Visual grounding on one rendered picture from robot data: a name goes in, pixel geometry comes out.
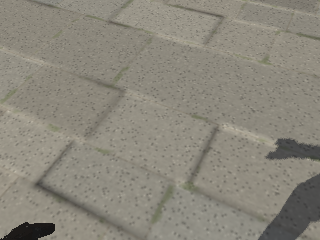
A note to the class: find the robot left hand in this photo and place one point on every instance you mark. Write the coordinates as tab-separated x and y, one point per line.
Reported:
28	231

